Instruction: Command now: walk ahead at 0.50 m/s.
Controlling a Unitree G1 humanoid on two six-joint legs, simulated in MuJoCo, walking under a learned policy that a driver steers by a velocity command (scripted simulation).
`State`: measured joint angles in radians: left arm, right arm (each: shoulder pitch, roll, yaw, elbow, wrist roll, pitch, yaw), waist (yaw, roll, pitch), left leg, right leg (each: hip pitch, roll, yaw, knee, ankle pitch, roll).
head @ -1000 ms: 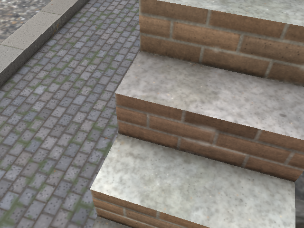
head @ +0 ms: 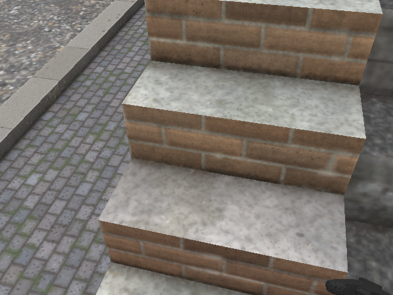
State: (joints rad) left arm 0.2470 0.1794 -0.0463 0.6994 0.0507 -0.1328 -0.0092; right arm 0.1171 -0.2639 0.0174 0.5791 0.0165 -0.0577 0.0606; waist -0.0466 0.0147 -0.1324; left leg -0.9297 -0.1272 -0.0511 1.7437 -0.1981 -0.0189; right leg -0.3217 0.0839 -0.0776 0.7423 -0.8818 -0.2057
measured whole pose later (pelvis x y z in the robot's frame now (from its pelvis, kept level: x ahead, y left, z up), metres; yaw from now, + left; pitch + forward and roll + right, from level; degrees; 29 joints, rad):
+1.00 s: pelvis -0.09 +0.08 -0.14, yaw +2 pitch +1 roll +3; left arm 0.36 0.18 -0.04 0.89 0.04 -0.08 0.01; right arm 0.16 -0.16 0.09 0.72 0.03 0.00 0.02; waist 0.05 0.00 -0.15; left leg -0.56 0.00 0.08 1.01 -0.23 0.02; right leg -0.14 -0.05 -0.14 0.45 -0.34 -0.10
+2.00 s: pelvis +0.08 +0.10 +0.01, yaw +0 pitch -1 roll +1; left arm 0.29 0.20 -0.01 1.08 -0.02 -0.01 -0.01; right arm 0.14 -0.09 0.07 0.87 -0.03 -0.05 0.03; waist 0.00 -0.05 -0.04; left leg -0.50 -0.02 0.09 0.85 -0.33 0.06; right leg -0.56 -0.02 0.03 1.18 -0.42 -0.05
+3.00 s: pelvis +0.14 +0.05 +0.06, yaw +1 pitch -1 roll -1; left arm 0.19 0.20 -0.03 1.10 0.01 -0.02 -0.05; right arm 0.19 -0.17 0.05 1.01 -0.01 0.05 -0.04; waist -0.01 -0.01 0.03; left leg -0.25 0.06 0.02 0.49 -0.23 -0.02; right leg -0.14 0.09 -0.01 0.41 -0.26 -0.07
